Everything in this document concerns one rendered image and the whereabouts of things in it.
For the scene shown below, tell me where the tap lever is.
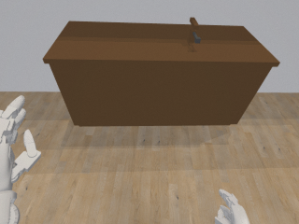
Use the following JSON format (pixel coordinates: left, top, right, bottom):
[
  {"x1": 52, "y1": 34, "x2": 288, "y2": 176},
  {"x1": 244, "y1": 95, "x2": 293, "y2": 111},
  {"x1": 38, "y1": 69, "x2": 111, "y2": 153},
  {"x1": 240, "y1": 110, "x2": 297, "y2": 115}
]
[{"x1": 192, "y1": 32, "x2": 201, "y2": 44}]

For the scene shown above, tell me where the robot left hand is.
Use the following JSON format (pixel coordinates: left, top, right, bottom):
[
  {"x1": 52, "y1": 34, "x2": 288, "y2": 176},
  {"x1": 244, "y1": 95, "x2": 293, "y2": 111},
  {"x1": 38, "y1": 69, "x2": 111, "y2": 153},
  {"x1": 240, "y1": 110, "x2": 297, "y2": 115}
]
[{"x1": 0, "y1": 95, "x2": 41, "y2": 191}]

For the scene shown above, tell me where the robot left forearm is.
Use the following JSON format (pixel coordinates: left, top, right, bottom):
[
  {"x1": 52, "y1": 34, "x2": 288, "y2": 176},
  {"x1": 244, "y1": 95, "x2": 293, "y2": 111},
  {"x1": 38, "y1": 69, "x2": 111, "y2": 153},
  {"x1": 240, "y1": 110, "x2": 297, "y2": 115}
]
[{"x1": 0, "y1": 190, "x2": 21, "y2": 224}]

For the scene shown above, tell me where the robot right hand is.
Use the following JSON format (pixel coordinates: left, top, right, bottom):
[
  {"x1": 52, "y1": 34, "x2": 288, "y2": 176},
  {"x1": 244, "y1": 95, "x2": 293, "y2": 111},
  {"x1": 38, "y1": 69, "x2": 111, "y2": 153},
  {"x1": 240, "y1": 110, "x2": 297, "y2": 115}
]
[{"x1": 215, "y1": 189, "x2": 250, "y2": 224}]

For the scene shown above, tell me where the counter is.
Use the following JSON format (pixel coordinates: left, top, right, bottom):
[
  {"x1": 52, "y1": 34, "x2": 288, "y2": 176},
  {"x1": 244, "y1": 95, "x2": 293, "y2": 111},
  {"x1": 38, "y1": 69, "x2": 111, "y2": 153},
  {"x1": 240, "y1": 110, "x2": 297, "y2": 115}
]
[{"x1": 42, "y1": 17, "x2": 280, "y2": 127}]

